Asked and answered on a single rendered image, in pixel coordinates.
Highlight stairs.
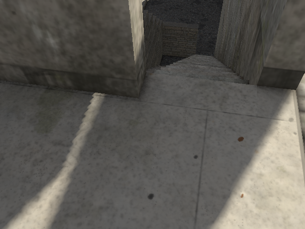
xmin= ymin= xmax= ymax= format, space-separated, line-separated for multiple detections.
xmin=154 ymin=54 xmax=250 ymax=85

